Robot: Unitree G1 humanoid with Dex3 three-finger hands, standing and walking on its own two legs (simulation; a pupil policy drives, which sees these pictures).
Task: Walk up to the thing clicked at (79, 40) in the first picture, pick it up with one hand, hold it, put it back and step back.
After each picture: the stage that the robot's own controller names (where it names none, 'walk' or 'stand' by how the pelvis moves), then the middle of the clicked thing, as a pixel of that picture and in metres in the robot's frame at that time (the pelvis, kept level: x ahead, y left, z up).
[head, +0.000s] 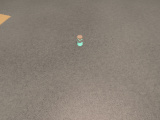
stand; (79, 40) +1.52 +0.07 -0.72
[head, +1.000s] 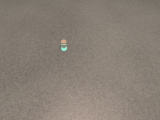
walk; (63, 45) +1.38 +0.16 -0.72
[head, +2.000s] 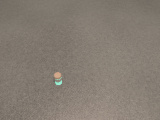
walk; (58, 78) +0.88 +0.21 -0.72
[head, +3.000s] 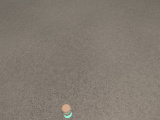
walk; (67, 111) +0.55 +0.20 -0.70
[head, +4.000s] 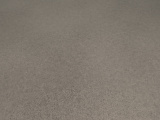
stand; out of the picture +0.40 +0.21 -0.71
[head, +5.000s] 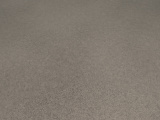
stand; out of the picture +0.38 +0.21 -0.71
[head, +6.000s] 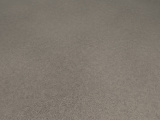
stand; out of the picture +0.37 +0.19 -0.72
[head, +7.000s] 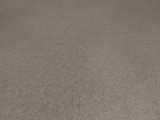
stand; out of the picture +0.34 +0.20 -0.72
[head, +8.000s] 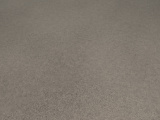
stand; out of the picture +0.34 +0.20 -0.72
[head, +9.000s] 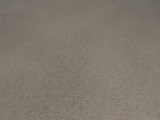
stand; out of the picture +0.35 +0.19 -0.73
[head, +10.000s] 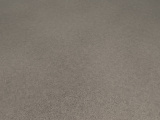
stand; out of the picture +0.35 +0.18 -0.72
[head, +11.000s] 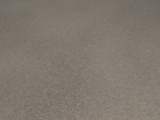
stand; out of the picture +0.35 +0.18 -0.72
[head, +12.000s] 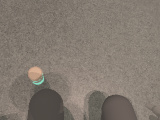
go down; (36, 76) +0.41 +0.23 -0.39
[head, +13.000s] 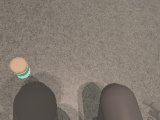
go down; (20, 68) +0.41 +0.26 -0.30
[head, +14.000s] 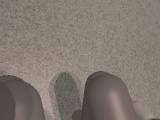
close in; out of the picture +0.38 +0.30 -0.22
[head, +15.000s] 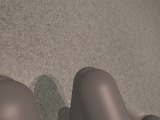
close; out of the picture +0.38 +0.30 -0.21
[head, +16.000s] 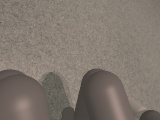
lift; out of the picture +0.33 +0.28 -0.22
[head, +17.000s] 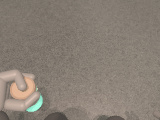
lift; (28, 95) +0.31 +0.20 -0.02
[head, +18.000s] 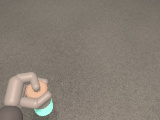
hold; (40, 98) +0.32 +0.17 -0.02
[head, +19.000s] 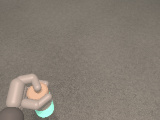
hold; (41, 100) +0.32 +0.17 -0.02
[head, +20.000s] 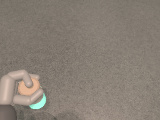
crouch; (33, 94) +0.34 +0.19 -0.07
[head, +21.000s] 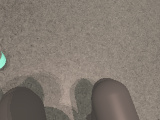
lower; out of the picture +0.44 +0.28 -0.12
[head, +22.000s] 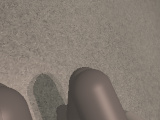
lower; out of the picture +0.39 +0.31 -0.22
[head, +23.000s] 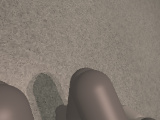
lower; out of the picture +0.39 +0.31 -0.23
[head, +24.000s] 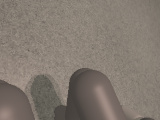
lower; out of the picture +0.39 +0.31 -0.23
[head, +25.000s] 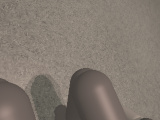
lower; out of the picture +0.39 +0.31 -0.23
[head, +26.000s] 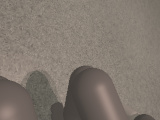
open; out of the picture +0.37 +0.30 -0.22
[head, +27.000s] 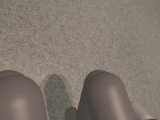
stand; out of the picture +0.37 +0.29 -0.23
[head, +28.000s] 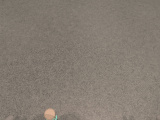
stand; (50, 116) +0.37 +0.20 -0.58
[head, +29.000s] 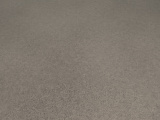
stand; out of the picture +0.36 +0.19 -0.66
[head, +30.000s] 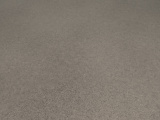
stand; out of the picture +0.36 +0.19 -0.67
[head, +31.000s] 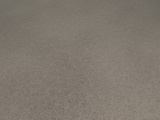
stand; out of the picture +0.38 +0.18 -0.72
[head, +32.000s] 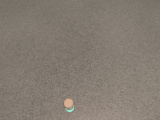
walk; (69, 105) +0.47 +0.14 -0.69
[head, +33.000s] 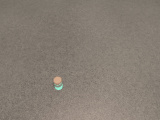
walk; (58, 83) +0.69 +0.21 -0.70
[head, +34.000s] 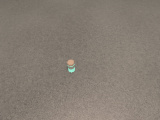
stand; (71, 66) +0.99 +0.18 -0.70
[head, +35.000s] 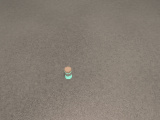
stand; (68, 72) +0.98 +0.18 -0.72
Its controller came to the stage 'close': yes
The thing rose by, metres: 0.69
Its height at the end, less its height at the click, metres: +0.00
